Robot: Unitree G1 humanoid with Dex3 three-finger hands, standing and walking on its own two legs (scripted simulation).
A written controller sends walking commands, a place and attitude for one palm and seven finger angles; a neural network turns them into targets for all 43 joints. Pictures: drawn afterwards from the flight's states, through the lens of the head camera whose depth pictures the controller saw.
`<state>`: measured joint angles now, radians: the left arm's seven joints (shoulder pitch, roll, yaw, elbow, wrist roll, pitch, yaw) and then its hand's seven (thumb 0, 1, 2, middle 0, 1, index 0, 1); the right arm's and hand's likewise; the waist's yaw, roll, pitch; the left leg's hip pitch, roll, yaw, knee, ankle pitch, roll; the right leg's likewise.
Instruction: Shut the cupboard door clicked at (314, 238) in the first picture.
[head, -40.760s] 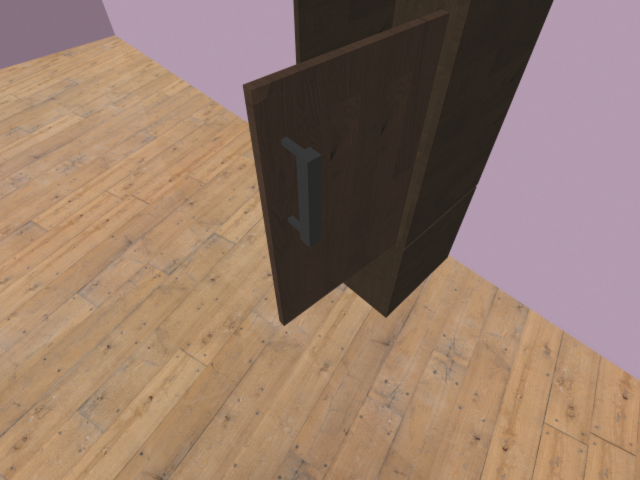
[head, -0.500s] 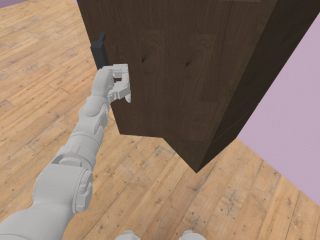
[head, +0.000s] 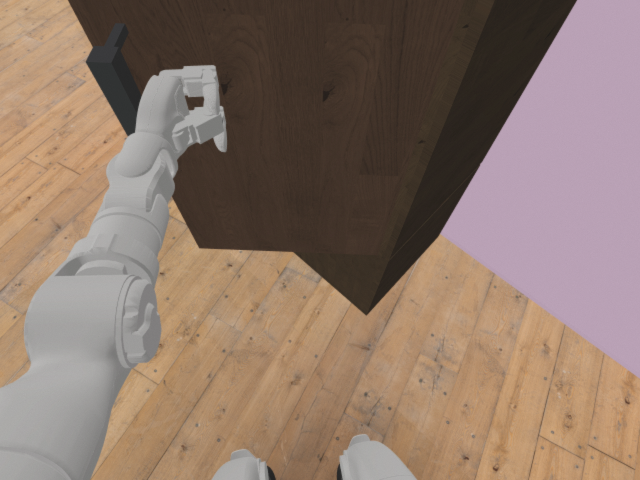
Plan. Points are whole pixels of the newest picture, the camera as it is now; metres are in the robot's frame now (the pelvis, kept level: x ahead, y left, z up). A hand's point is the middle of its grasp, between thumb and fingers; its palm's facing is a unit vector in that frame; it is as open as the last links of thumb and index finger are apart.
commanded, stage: push the door shut along its arc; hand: left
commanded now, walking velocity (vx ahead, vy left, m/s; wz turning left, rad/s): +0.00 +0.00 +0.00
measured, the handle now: (142, 109) +0.55 +0.14 +0.12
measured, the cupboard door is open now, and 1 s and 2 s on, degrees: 41 27 27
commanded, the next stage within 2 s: pull the fist back off the door in 0.58 s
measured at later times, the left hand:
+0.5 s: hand (224, 102) +0.55 +0.04 +0.12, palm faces -0.38 -0.92 -0.02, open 3.2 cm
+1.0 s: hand (261, 89) +0.58 +0.00 +0.11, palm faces +0.07 -1.00 -0.07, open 3.2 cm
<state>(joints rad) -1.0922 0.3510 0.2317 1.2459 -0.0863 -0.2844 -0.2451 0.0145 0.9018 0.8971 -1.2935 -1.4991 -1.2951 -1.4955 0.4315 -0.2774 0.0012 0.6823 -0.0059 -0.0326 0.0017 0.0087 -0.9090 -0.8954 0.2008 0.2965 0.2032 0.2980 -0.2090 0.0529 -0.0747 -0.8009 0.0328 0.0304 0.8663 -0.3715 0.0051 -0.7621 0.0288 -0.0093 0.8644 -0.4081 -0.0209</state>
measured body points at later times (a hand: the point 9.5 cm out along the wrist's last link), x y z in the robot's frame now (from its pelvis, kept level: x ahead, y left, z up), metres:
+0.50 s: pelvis -0.01 +0.00 -0.02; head +0.14 +0.01 +0.41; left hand +0.56 +0.09 +0.12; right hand -0.03 -0.27 -0.13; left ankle +0.02 +0.12 -0.69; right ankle +0.00 -0.11 -0.69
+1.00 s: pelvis +0.00 +0.00 -0.02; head +0.14 +0.00 +0.40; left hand +0.57 +0.05 +0.12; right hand -0.08 -0.22 -0.14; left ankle +0.02 +0.12 -0.69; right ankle +0.00 -0.11 -0.69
